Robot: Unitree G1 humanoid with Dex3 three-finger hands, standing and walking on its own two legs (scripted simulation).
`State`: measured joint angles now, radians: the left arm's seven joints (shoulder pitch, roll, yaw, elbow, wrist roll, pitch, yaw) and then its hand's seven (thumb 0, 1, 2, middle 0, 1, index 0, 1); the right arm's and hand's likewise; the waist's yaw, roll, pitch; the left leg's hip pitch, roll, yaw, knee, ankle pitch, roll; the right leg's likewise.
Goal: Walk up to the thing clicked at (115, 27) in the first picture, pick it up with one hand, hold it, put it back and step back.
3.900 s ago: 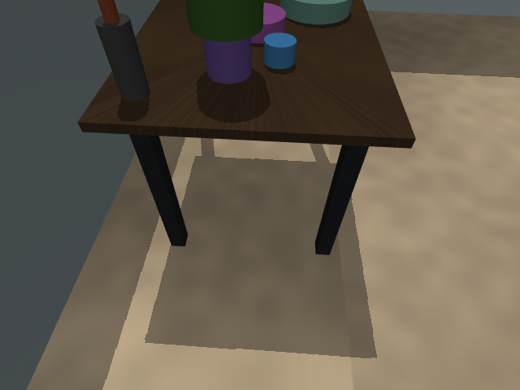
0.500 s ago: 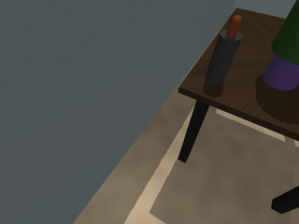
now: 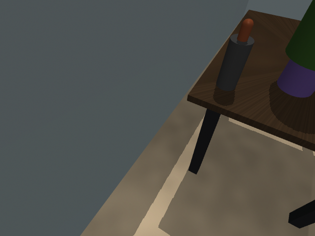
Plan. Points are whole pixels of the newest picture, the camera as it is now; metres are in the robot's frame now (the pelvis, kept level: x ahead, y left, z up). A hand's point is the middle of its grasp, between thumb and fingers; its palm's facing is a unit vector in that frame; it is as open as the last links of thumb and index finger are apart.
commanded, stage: stand
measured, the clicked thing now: (235, 56) +0.68 -0.27 +0.09
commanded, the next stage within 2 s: none
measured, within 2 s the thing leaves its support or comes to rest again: neither
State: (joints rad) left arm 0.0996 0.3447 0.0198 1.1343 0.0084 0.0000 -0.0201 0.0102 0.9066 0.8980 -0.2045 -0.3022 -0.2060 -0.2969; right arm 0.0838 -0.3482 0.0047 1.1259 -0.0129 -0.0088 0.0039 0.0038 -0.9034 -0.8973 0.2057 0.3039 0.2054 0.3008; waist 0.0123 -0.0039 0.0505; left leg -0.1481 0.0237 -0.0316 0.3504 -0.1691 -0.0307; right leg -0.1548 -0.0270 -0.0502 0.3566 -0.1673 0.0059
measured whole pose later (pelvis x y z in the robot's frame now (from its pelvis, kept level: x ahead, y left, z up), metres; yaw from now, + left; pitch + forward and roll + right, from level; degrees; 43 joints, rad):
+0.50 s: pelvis +0.02 -0.01 +0.00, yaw +0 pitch -2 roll +0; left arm 0.09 0.35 0.01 1.15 0.00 -0.02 -0.01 0.01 0.91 0.90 -0.20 -0.30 -0.21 -0.30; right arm 0.10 -0.35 0.01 1.14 -0.01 0.00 0.01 0.00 -0.90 -0.90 0.21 0.30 0.21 0.30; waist 0.00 0.01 0.05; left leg -0.11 0.03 -0.03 0.32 -0.18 -0.04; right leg -0.12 -0.02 -0.05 0.33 -0.18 0.00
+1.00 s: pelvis +0.02 -0.01 +0.00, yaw +0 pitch -1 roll +0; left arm 0.10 0.35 0.01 1.15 0.00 -0.01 -0.01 0.01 0.91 0.90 -0.20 -0.30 -0.21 -0.30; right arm 0.11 -0.35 0.01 1.13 -0.01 0.00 0.00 0.00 -0.90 -0.90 0.21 0.30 0.21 0.30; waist 0.00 0.01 0.05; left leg -0.10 0.04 -0.04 0.31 -0.18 -0.04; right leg -0.12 -0.01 -0.06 0.33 -0.19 0.00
